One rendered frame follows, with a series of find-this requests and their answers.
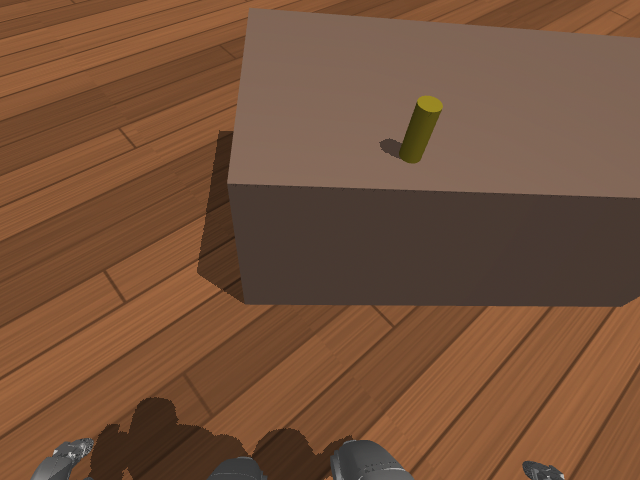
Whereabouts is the right robot hand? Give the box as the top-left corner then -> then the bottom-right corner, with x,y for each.
522,461 -> 565,480

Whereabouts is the left robot hand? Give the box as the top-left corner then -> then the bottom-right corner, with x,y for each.
30,438 -> 94,480

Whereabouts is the can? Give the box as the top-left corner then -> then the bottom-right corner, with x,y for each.
399,96 -> 443,164

